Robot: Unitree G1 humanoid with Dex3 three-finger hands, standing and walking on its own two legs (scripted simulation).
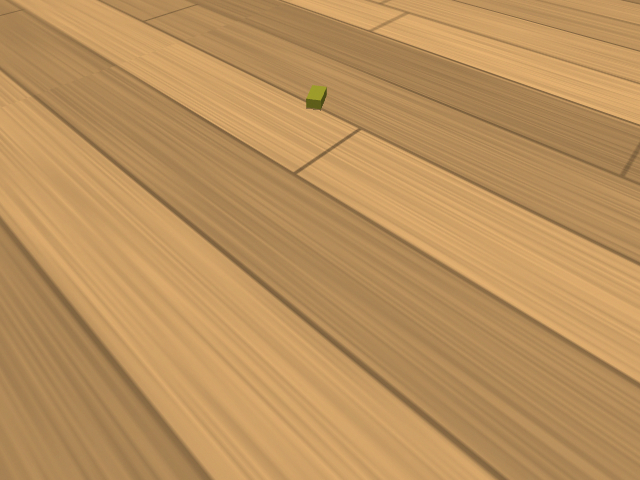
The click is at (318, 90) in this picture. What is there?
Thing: lying carton
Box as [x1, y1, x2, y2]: [306, 85, 326, 108]
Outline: 312,85 306,98 306,106 320,108 326,95 326,87
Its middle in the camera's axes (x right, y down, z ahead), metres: -0.02 -0.85 +2.37
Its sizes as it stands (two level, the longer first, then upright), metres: 0.165 0.090 0.057
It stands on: the floor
